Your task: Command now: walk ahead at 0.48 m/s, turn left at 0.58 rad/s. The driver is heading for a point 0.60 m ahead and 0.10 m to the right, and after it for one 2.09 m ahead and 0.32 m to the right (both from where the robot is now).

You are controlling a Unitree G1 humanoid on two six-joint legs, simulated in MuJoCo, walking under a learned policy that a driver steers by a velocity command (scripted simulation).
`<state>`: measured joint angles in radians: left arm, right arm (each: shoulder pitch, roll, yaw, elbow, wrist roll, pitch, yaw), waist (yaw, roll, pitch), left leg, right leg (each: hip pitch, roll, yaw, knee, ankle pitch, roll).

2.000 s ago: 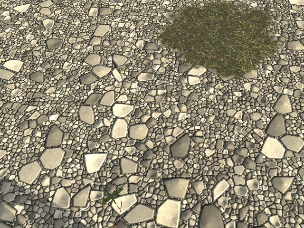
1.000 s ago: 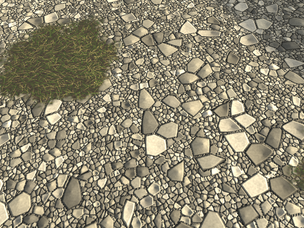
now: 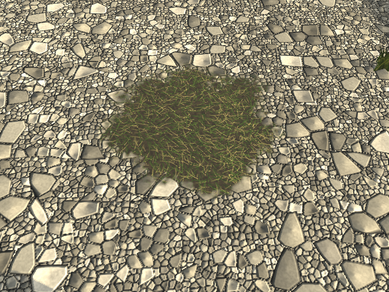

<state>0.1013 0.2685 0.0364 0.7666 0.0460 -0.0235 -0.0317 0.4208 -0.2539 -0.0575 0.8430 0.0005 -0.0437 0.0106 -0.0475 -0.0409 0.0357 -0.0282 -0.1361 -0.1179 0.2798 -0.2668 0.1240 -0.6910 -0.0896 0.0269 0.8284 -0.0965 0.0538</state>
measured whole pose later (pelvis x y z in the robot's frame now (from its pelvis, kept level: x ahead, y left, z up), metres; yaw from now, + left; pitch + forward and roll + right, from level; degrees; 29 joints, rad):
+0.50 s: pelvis +0.28 -0.01 +0.00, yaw +8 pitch +1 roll -1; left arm 0.42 0.24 0.04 0.92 0.01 -0.09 -0.02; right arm 0.14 -0.27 -0.02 0.75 -0.04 -0.03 0.04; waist 0.05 0.05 0.02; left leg -0.59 0.07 -0.02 0.83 -0.17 0.01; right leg -0.08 0.06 -0.04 0.26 -0.20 -0.06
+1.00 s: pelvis +0.52 +0.05 +0.00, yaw -7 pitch +1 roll +1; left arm 0.14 0.28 0.07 0.80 0.03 0.01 -0.07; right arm 0.41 -0.24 -0.04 0.88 -0.02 -0.09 -0.01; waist -0.04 -0.04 0.02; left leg -0.02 -0.01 0.22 0.25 -0.25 0.03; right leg -0.67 -0.07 -0.02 0.91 -0.08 -0.03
